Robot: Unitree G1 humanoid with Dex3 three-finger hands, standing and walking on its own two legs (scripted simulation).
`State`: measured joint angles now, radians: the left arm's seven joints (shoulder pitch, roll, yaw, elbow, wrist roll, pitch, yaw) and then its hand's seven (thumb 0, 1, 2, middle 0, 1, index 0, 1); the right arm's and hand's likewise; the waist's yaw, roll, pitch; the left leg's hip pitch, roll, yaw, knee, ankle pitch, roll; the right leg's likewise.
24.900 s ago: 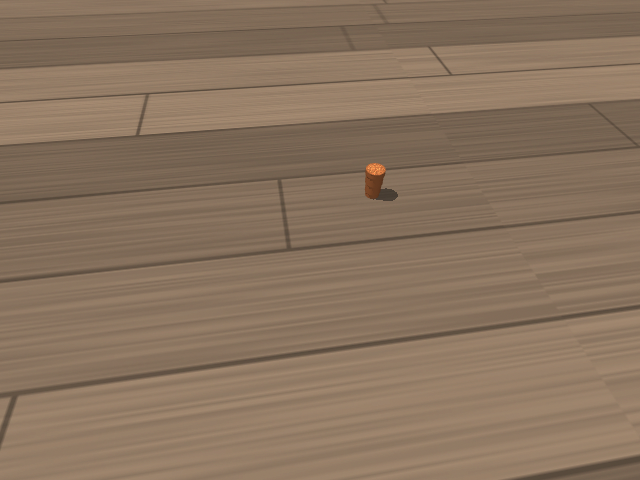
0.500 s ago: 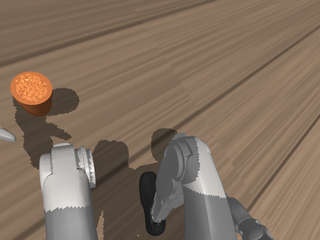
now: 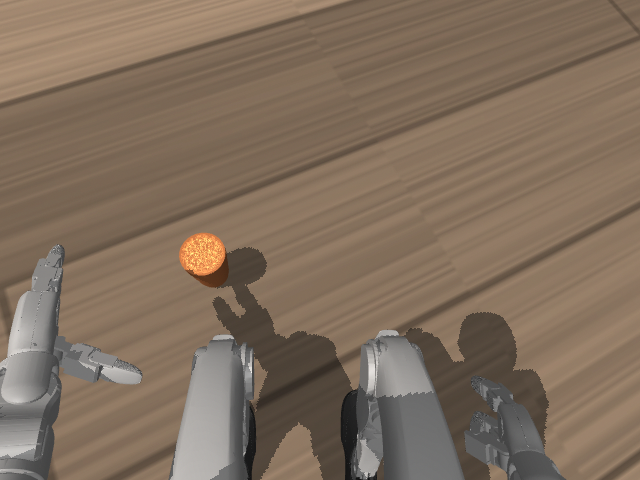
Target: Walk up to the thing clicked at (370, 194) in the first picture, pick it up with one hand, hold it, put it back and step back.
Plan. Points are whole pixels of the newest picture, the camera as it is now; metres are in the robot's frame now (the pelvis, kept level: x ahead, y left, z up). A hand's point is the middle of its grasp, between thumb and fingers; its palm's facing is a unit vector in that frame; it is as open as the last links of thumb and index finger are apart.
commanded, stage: home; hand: left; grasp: from the side
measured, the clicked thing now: (208, 264) +0.48 +0.20 -0.42
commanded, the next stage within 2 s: none
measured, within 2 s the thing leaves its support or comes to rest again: neither
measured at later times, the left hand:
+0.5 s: hand (38, 359) +0.26 +0.21 +0.11, palm faces +0.13 -0.94 -0.33, open 17.3 cm
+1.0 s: hand out of the picture +0.23 +0.19 +0.17, palm faces +0.15 -0.95 -0.28, open 17.6 cm
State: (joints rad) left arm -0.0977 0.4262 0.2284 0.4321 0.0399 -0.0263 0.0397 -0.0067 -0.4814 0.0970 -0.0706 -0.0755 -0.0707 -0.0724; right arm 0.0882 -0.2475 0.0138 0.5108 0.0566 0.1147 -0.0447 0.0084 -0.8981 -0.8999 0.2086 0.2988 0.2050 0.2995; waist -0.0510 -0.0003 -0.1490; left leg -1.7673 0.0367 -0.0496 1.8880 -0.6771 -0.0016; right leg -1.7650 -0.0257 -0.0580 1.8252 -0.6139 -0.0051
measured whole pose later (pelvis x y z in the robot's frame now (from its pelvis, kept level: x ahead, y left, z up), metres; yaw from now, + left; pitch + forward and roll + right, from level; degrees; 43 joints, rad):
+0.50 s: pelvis +0.06 +0.00 +0.19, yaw +2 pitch +15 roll -3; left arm 0.31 0.25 0.03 0.16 -0.02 0.24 0.17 0.00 -0.51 0.07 -0.06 -0.06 -0.06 -0.06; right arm 0.26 -0.22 0.03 0.49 0.05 -0.02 -0.16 0.01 -0.90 -0.90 0.21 0.30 0.20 0.30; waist -0.05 0.03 -0.16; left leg -0.88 0.04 -0.03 1.16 -0.55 -0.01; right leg -0.87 -0.01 -0.06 1.10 -0.49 0.00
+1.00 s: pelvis +0.07 +0.00 +0.22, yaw +3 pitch +8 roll -2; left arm 0.47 0.21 -0.02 -0.02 -0.02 0.28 0.14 -0.01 -0.56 0.05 -0.05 -0.05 -0.05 -0.05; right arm 0.27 -0.21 0.04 0.48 0.02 -0.11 -0.17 0.01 -0.89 -0.90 0.21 0.30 0.21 0.30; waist -0.02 0.03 -0.10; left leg -0.62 0.04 -0.03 0.97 -0.49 -0.01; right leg -0.60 -0.01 -0.07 0.91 -0.44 0.00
